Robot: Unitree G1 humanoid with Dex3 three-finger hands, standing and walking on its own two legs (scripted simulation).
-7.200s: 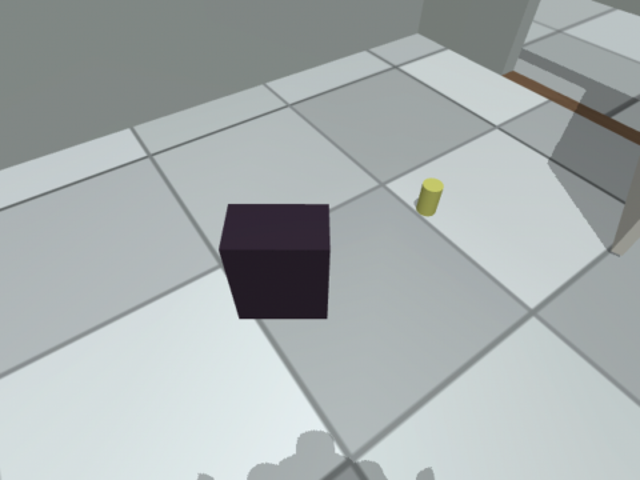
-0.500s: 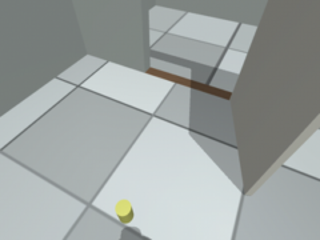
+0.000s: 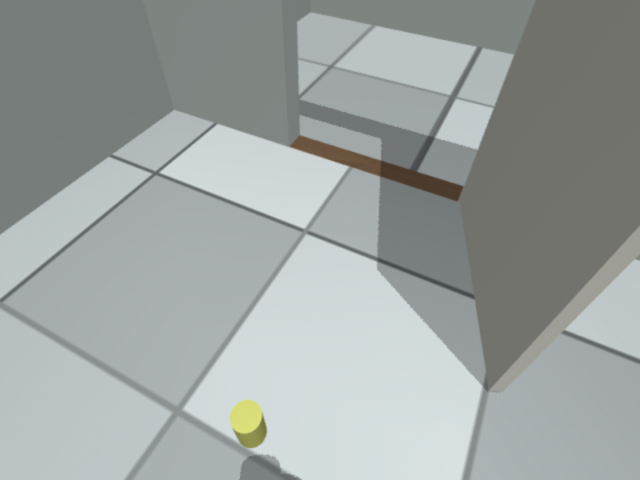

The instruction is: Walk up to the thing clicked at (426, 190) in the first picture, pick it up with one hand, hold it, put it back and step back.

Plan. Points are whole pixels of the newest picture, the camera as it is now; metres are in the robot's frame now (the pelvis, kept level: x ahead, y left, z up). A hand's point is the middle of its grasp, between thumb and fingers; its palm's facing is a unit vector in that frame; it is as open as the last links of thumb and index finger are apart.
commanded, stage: go down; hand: left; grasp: from the side
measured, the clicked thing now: (249, 424) +0.39 +0.19 -0.71
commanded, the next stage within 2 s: none
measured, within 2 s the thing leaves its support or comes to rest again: neither
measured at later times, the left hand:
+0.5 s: hand out of the picture +0.14 +0.27 -0.18, palm faces +0.05 -0.94 -0.33, open 14.3 cm
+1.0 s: hand out of the picture +0.13 +0.28 -0.21, palm faces +0.09 -0.94 -0.33, open 17.3 cm
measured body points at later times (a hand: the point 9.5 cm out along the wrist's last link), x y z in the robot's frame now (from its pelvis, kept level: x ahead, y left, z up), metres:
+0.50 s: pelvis -0.02 +0.00 -0.04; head +0.05 +0.01 +0.41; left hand +0.14 +0.32 -0.16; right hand +0.08 -0.26 -0.15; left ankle -0.01 +0.12 -0.75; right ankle -0.01 -0.13 -0.75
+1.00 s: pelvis -0.01 +0.01 -0.09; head +0.07 +0.03 +0.35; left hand +0.12 +0.33 -0.18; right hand +0.16 -0.24 -0.16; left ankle -0.01 +0.12 -0.75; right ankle -0.01 -0.13 -0.75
